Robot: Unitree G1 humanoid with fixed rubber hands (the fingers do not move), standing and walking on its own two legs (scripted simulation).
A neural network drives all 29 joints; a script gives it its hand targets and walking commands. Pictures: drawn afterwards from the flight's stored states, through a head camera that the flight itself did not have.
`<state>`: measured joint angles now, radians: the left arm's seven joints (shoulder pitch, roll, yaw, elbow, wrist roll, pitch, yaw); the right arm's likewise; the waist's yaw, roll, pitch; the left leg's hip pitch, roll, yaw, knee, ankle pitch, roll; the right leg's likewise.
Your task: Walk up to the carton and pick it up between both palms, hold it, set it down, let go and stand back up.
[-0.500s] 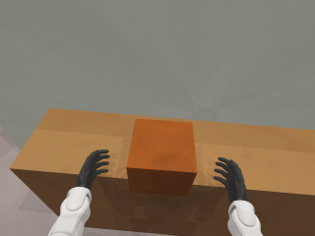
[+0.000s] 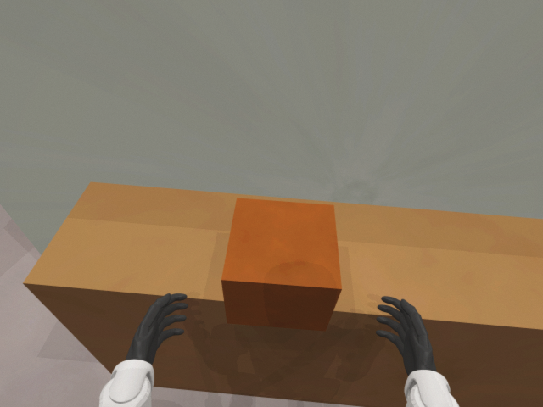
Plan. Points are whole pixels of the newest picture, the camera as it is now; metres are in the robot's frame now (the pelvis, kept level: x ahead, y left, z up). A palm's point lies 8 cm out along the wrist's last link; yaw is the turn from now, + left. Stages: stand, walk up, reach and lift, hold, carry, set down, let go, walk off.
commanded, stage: set down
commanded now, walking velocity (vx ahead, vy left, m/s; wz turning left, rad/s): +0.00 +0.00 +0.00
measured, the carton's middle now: (280, 263) +0.38 +0.00 -0.04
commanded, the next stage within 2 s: let go in 0.92 s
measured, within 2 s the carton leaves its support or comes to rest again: neither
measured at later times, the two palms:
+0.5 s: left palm (146, 385) +0.18 +0.19 -0.06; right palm (417, 388) +0.18 -0.20 -0.05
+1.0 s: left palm (136, 392) +0.17 +0.21 -0.08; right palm (419, 405) +0.17 -0.21 -0.08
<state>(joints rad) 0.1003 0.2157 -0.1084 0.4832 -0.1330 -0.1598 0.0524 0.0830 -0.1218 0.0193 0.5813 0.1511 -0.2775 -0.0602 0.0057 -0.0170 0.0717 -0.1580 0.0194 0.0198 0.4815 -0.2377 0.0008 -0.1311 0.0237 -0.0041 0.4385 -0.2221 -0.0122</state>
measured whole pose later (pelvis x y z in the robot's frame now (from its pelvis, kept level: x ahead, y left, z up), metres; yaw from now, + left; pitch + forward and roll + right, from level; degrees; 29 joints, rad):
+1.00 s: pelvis +0.01 +0.01 +0.00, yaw -1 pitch -6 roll +0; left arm 0.21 0.17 -0.05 0.48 -0.01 0.10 0.06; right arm 0.15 -0.15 -0.03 0.73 -0.04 -0.24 0.01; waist 0.00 0.01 0.14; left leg -0.11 0.01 0.04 0.47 -0.26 0.01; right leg -0.10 0.02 0.02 0.45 -0.25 0.00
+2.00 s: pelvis +0.01 +0.01 +0.00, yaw +2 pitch +1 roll -1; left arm 0.36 0.15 0.05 0.90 0.02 0.00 0.02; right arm 0.35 -0.16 -0.03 0.92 -0.02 0.01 -0.01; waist 0.01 0.01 -0.04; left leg -0.28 -0.01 0.00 0.53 -0.26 0.02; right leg -0.24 -0.01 -0.03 0.49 -0.26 0.00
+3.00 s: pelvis +0.00 +0.02 +0.00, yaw +2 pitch -1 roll +0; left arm 0.34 0.07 0.02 1.17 0.01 0.00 0.04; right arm 0.34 -0.10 0.01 1.13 -0.02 0.00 -0.04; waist 0.00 0.01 0.00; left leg -0.23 -0.03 0.00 0.47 -0.22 0.03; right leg -0.20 -0.02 -0.02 0.45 -0.23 0.02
